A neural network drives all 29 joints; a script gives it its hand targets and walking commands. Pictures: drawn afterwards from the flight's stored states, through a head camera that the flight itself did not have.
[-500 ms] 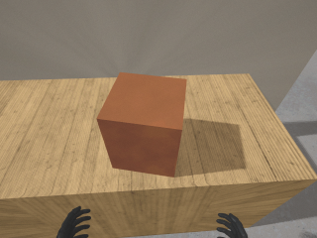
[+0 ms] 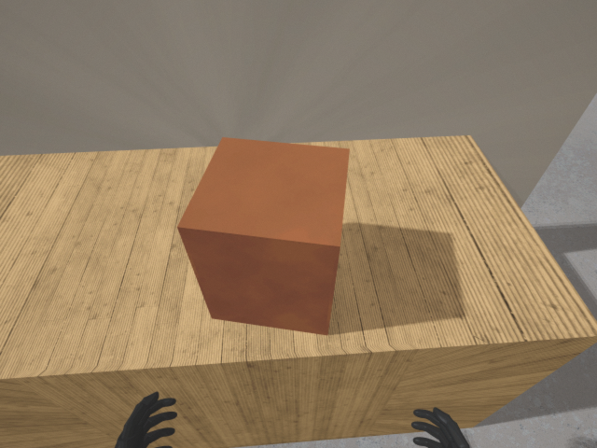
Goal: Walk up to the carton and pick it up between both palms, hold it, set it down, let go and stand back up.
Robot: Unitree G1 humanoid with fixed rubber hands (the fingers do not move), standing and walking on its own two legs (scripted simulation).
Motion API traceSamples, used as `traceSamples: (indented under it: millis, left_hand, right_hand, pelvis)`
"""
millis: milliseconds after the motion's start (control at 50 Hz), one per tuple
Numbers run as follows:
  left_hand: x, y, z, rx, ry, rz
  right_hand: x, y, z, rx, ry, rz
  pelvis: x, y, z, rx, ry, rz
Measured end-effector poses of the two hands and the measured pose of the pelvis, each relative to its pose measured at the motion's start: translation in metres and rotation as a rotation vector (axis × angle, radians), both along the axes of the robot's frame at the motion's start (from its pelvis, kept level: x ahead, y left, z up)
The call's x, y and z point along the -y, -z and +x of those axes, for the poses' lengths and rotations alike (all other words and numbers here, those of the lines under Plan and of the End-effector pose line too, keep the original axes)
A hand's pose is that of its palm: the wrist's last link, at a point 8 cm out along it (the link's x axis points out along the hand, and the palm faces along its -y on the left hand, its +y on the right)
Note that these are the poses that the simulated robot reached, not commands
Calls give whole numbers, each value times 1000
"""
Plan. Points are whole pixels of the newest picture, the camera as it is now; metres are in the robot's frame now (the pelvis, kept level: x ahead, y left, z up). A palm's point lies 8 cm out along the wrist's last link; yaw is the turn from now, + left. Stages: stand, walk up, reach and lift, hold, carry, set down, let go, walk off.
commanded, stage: set down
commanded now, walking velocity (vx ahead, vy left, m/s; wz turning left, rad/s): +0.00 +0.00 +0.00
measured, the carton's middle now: (276, 238) +0.46 +0.05 +0.00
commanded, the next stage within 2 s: let go in 0.14 s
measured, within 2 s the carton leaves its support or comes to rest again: neither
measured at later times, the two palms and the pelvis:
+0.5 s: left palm out of the picture +0.16 +0.23 -0.08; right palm out of the picture +0.13 -0.20 -0.09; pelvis +0.00 +0.00 +0.00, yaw +0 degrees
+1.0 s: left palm out of the picture +0.16 +0.27 -0.06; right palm out of the picture +0.09 -0.24 -0.11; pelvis +0.00 +0.00 +0.00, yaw +0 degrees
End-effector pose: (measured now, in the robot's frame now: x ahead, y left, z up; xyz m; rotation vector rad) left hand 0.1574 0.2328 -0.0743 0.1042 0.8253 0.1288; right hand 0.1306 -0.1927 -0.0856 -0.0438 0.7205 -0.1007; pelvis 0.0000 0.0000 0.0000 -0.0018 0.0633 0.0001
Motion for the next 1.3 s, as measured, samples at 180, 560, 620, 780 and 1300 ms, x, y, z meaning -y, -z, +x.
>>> traceSamples:
  millis: [180, 560, 620, 780, 1300]
  left_hand:
    - [4, 1, 1, -5, -5, 3]
    - [7, 2, 2, -9, -10, 3]
    - [7, 2, 2, -11, -10, 5]
    - [-19, -9, 8, 63, 54, 120]
    - [-36, -8, -5, 48, 67, 172]
  right_hand:
    - [5, 5, -1, -30, -15, -2]
    - [8, 7, -2, -40, -26, -5]
    - [8, 8, -3, -43, -26, -4]
    - [31, 24, -26, -209, -39, -89]
    - [54, 30, -46, -283, -32, -135]
  pelvis:
    - [1, 0, 2, -3, 0, 1]
    - [1, 0, 3, -4, 0, 2]
    - [1, 0, 3, -4, 0, 2]
    - [2, 3, 4, 13, 0, 4]
    - [4, 5, -1, 33, 1, 8]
